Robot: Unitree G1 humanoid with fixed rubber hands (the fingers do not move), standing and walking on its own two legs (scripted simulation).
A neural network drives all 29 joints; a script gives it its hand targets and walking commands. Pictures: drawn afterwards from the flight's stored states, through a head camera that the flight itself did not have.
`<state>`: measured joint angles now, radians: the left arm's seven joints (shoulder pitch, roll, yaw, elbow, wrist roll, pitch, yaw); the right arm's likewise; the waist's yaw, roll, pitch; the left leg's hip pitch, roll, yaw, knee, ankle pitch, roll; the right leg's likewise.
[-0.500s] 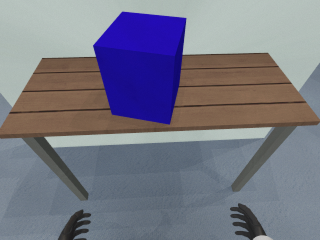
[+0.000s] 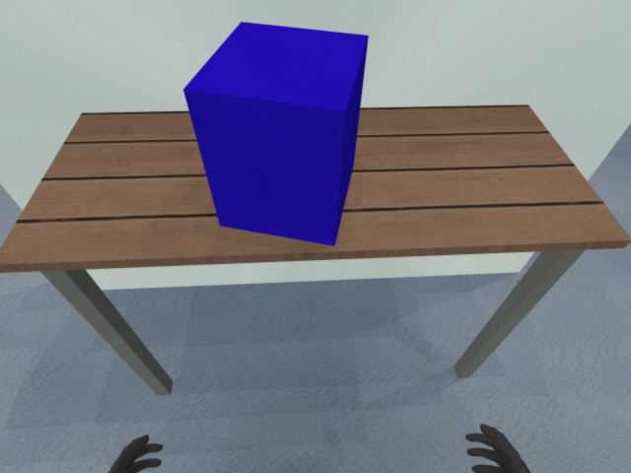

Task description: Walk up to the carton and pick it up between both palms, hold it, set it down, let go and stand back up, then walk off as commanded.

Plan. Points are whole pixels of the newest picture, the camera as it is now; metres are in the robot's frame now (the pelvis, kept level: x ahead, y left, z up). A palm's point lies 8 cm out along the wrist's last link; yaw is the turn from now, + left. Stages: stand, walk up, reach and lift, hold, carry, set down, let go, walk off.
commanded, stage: stand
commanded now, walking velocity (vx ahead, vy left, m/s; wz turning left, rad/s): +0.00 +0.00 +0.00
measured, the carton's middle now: (289, 137) +0.58 +0.04 +0.11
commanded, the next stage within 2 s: walk up in 0.86 s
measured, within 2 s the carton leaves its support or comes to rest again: neither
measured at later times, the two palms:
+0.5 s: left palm out of the picture +0.10 +0.27 -0.11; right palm out of the picture +0.10 -0.25 -0.11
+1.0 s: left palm out of the picture +0.07 +0.27 -0.11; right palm out of the picture +0.06 -0.26 -0.12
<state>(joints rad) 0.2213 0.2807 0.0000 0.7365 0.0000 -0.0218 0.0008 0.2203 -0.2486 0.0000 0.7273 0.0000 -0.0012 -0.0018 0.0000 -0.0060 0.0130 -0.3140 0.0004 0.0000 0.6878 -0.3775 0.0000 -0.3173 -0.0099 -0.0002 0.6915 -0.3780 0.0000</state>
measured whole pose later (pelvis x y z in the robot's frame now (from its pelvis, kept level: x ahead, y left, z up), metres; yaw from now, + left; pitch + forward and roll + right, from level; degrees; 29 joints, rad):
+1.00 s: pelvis -0.02 +0.00 +0.00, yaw +0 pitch -1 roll +0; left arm 0.17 0.29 0.00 0.96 0.00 -0.02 0.00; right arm 0.17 -0.25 0.00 0.96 0.00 0.00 0.00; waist 0.00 -0.01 0.01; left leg -0.31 0.00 0.00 0.67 -0.33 0.00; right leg -0.32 -0.01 0.00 0.68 -0.34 0.00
